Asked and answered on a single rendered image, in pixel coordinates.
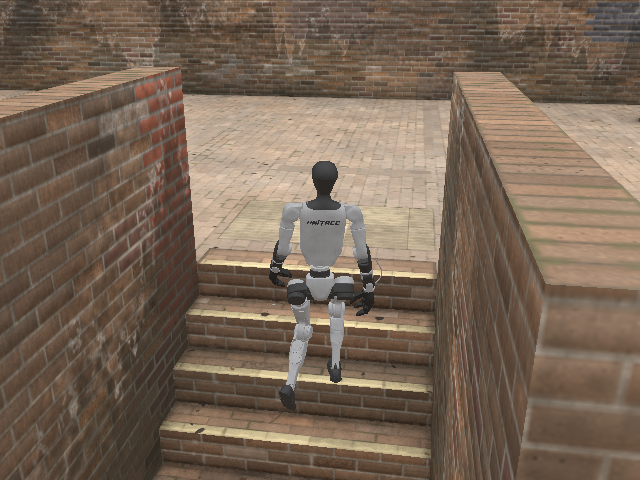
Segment stairs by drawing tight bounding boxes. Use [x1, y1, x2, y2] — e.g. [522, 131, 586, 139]
[152, 264, 437, 480]

